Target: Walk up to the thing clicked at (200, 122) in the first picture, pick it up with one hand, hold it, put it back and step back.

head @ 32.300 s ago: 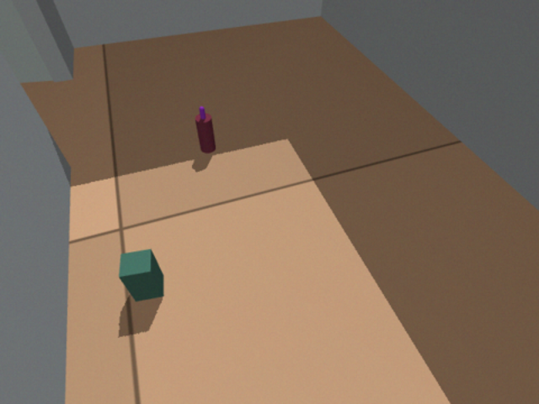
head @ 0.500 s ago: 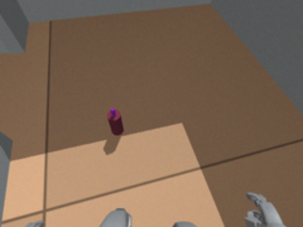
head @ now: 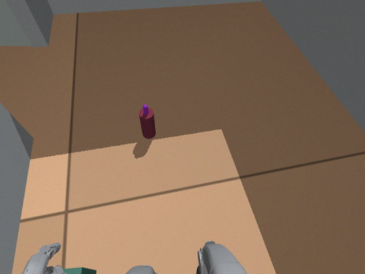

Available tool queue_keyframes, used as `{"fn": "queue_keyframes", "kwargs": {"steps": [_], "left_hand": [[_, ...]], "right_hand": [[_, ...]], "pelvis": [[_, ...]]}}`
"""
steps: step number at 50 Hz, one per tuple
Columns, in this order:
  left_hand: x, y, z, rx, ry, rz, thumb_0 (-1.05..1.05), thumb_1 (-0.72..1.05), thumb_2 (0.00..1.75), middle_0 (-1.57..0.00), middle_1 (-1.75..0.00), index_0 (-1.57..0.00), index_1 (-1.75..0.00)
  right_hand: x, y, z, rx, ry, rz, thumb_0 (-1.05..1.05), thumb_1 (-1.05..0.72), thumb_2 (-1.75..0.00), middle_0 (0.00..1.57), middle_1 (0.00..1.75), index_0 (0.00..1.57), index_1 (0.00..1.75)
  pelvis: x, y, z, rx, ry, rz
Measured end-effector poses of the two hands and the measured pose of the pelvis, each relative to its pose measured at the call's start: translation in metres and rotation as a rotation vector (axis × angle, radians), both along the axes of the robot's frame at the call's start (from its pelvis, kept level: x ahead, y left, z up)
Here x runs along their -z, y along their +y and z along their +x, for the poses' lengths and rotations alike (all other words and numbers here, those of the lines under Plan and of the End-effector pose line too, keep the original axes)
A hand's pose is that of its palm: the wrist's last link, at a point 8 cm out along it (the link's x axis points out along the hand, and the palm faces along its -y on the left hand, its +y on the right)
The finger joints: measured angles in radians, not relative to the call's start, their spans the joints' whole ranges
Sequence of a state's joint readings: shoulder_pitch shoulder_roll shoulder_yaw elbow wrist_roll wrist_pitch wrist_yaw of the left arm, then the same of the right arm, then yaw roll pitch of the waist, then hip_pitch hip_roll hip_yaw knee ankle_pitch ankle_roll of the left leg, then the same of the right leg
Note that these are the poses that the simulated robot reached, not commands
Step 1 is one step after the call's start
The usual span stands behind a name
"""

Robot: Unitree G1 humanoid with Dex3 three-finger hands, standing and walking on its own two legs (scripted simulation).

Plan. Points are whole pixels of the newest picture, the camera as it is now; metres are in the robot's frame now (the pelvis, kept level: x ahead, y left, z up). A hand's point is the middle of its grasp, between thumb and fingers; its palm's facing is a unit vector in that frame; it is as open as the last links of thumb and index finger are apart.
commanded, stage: step back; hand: left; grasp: from the side
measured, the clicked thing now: (147, 120) +0.94 +0.19 -0.62
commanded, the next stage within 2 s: stand in 1.34 s
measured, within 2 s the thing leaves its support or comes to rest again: neither
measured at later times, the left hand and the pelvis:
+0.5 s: hand out of the picture -0.04 +0.26 -0.13, palm faces -0.03 -0.91 -0.42, open 7.4 cm; pelvis -0.10 -0.01 +0.00, yaw -1 degrees
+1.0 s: hand out of the picture +0.01 +0.24 -0.13, palm faces +0.01 -0.93 -0.38, open 7.4 cm; pelvis -0.08 -0.02 +0.01, yaw +0 degrees
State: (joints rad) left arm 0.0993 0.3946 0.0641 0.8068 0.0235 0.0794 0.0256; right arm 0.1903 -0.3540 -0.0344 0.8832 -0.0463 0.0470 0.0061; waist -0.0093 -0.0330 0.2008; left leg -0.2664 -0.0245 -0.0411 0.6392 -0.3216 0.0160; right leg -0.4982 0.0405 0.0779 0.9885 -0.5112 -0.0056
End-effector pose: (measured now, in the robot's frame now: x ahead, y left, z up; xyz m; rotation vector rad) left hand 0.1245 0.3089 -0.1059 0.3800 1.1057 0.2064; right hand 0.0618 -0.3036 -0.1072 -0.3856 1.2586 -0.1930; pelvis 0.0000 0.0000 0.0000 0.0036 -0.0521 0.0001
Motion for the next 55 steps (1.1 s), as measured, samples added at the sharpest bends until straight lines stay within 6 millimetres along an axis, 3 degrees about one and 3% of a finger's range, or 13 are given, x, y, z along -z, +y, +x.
{"fn": "queue_keyframes", "kwargs": {"steps": [6, 11, 15, 19, 26, 31, 36, 41, 47, 55], "left_hand": [[0.000, -0.009, -0.055, -0.005, 0.039, -0.026, 0.00, 0.90, 0.89, -0.21, -0.30, -0.20, -0.30], [0.007, -0.019, -0.106, 0.020, 0.089, 0.009, 0.00, 0.90, 0.89, -0.21, -0.30, -0.20, -0.30], [-0.001, -0.029, -0.149, 0.007, 0.121, 0.012, 0.01, 0.90, 0.89, -0.21, -0.30, -0.21, -0.30], [-0.012, -0.027, -0.170, -0.018, 0.131, 0.024, 0.01, 0.90, 0.89, -0.21, -0.30, -0.21, -0.30], [-0.012, -0.002, -0.174, -0.038, 0.074, 0.027, 0.01, 0.90, 0.89, -0.21, -0.30, -0.21, -0.30], [-0.008, 0.006, -0.170, -0.034, 0.093, 0.011, 0.01, 0.90, 0.89, -0.21, -0.30, -0.20, -0.30], [-0.010, 0.002, -0.151, -0.002, 0.062, -0.001, 0.01, 0.90, 0.89, -0.21, -0.30, -0.20, -0.30], [-0.009, -0.015, -0.134, 0.000, 0.011, 0.010, 0.01, 0.90, 0.89, -0.20, -0.30, -0.20, -0.30], [-0.013, -0.028, -0.131, -0.025, -0.006, -0.015, 0.01, 0.90, 0.89, -0.21, -0.30, -0.21, -0.30], [-0.001, -0.005, -0.118, -0.056, 0.034, -0.033, 0.01, 0.90, 0.89, -0.21, -0.30, -0.21, -0.30]], "right_hand": [[-0.016, -0.010, -0.012, -0.009, -0.089, -0.018, 0.01, -0.90, -0.90, 0.21, 0.30, 0.21, 0.30], [-0.006, -0.030, -0.018, -0.004, -0.195, -0.007, 0.01, -0.90, -0.90, 0.21, 0.30, 0.21, 0.30], [-0.001, -0.034, -0.044, 0.032, -0.188, 0.017, 0.01, -0.90, -0.90, 0.21, 0.30, 0.20, 0.30], [0.001, -0.034, -0.075, 0.058, -0.141, 0.043, 0.01, -0.90, -0.90, 0.21, 0.30, 0.20, 0.30], [0.010, -0.018, -0.116, 0.029, -0.013, 0.037, 0.01, -0.90, -0.90, 0.20, 0.30, 0.20, 0.30], [0.001, -0.001, -0.128, 0.045, -0.039, 0.052, 0.01, -0.90, -0.90, 0.21, 0.30, 0.20, 0.30], [-0.007, -0.007, -0.132, 0.065, -0.053, 0.046, 0.01, -0.90, -0.90, 0.21, 0.30, 0.21, 0.30], [0.004, -0.027, -0.124, 0.082, -0.051, 0.037, 0.01, -0.90, -0.90, 0.21, 0.30, 0.21, 0.30], [0.004, -0.029, -0.098, 0.046, -0.053, 0.038, 0.01, -0.90, -0.90, 0.20, 0.30, 0.20, 0.30], [0.003, -0.010, -0.076, 0.012, -0.023, 0.015, 0.01, -0.90, -0.90, 0.20, 0.30, 0.20, 0.30]], "pelvis": [[-0.006, -0.008, -0.035, 0.038, 0.026, -0.016], [0.007, -0.020, -0.070, 0.091, 0.020, -0.009], [0.002, -0.025, -0.085, 0.091, 0.001, -0.024], [-0.006, -0.024, -0.093, 0.083, 0.009, 0.010], [-0.002, -0.009, -0.105, 0.018, 0.021, 0.009], [-0.007, -0.003, -0.107, 0.031, 0.010, 0.015], [-0.011, -0.010, -0.103, 0.038, 0.007, 0.002], [-0.003, -0.022, -0.097, 0.029, -0.012, -0.026], [-0.007, -0.022, -0.086, 0.011, -0.004, -0.006], [-0.004, -0.002, -0.067, -0.006, 0.008, 0.013]]}}
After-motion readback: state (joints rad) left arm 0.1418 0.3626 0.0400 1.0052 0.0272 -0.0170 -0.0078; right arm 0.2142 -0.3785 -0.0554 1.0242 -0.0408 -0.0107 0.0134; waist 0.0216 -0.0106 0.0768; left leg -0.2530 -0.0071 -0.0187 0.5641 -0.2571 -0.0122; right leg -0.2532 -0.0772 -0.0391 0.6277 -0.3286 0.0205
